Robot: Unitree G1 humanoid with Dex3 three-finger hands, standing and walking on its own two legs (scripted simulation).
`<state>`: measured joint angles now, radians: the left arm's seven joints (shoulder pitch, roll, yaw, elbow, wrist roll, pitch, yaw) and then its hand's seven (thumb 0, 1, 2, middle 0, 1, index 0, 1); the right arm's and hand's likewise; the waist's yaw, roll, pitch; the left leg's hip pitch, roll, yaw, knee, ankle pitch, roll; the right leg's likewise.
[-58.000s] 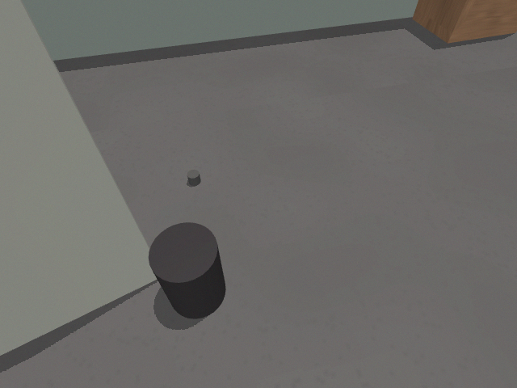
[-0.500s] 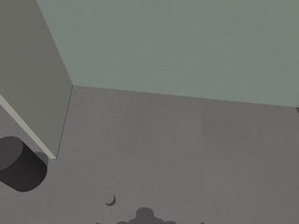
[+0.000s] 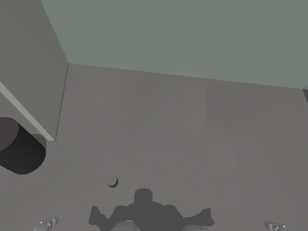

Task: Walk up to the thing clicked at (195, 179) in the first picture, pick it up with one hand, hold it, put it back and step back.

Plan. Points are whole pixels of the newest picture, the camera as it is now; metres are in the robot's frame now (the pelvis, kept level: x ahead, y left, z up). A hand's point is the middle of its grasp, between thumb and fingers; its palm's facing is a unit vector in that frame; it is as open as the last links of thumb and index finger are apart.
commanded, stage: step back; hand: left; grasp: from above
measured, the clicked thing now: (112, 181) +0.43 +0.26 -0.73
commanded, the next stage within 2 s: none
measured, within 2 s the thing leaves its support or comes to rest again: neither
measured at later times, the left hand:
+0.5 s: hand out of the picture -0.04 +0.24 -0.15, palm faces -0.07 -0.92 -0.39, open 7.4 cm
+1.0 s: hand out of the picture -0.13 +0.26 -0.15, palm faces -0.01 -0.93 -0.36, open 7.4 cm
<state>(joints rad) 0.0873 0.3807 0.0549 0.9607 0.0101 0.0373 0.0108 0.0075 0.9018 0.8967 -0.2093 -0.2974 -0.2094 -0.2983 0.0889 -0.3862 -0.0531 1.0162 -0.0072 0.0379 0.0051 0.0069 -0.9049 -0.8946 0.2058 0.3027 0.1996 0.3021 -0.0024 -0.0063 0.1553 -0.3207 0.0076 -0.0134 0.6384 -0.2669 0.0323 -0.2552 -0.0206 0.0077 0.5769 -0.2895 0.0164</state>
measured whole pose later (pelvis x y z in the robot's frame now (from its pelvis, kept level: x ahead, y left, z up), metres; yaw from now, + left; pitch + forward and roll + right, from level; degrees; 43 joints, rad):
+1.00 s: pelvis -0.25 +0.00 +0.00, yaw -2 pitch -2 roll -1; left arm 0.14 0.39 0.07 0.81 0.01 0.06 0.02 0.01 0.90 0.90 -0.21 -0.30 -0.21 -0.30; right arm 0.13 -0.35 -0.04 0.84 -0.03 0.03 -0.02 0.01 -0.90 -0.89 0.21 0.30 0.20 0.30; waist 0.01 -0.03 0.18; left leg -0.30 0.00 -0.01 0.60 -0.26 0.04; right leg -0.43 0.11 0.14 1.17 -0.53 0.01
